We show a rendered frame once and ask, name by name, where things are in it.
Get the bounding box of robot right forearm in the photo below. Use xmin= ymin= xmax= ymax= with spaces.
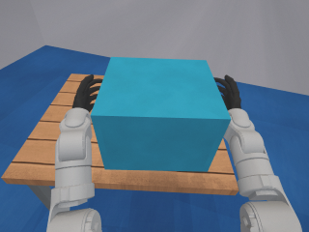
xmin=223 ymin=108 xmax=302 ymax=232

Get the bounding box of left robot hand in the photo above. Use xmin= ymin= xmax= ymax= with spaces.
xmin=72 ymin=74 xmax=103 ymax=112

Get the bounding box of robot left upper arm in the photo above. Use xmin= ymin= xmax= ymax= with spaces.
xmin=47 ymin=208 xmax=102 ymax=232

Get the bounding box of table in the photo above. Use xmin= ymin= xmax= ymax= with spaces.
xmin=1 ymin=73 xmax=239 ymax=211

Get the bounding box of robot left forearm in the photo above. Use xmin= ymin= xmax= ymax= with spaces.
xmin=46 ymin=107 xmax=95 ymax=232

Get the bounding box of robot right upper arm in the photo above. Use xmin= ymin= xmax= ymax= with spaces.
xmin=239 ymin=201 xmax=301 ymax=232

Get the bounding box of right robot hand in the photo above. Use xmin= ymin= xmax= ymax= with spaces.
xmin=214 ymin=74 xmax=241 ymax=110

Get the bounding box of carton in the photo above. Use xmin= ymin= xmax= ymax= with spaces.
xmin=90 ymin=57 xmax=232 ymax=172

